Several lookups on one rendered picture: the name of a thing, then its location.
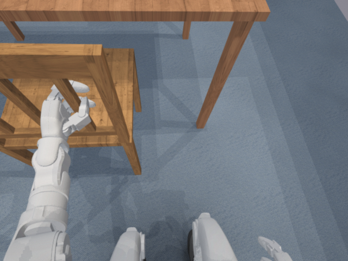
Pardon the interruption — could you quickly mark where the right robot thigh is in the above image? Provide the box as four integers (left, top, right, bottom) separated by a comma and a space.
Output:
192, 217, 238, 261

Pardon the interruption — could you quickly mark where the robot right hand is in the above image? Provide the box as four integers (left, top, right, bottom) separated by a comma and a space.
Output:
258, 237, 293, 261

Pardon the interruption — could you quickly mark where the robot thigh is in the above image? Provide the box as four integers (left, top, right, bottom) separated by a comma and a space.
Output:
110, 231, 145, 261
192, 217, 238, 261

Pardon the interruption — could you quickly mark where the chair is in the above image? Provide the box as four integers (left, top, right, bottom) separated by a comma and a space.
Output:
0, 43, 141, 175

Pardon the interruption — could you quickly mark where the robot left hand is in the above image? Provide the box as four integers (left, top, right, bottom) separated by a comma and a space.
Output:
40, 80, 96, 142

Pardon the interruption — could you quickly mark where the left robot forearm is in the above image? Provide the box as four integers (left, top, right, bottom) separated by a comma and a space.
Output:
3, 136, 71, 261

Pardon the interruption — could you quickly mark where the robot left upper arm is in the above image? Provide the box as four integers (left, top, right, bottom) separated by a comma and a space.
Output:
6, 231, 72, 261

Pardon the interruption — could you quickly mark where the left robot thigh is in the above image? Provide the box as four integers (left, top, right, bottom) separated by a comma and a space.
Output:
110, 231, 145, 261

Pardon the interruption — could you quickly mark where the table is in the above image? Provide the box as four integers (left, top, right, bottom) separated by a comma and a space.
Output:
0, 0, 271, 129

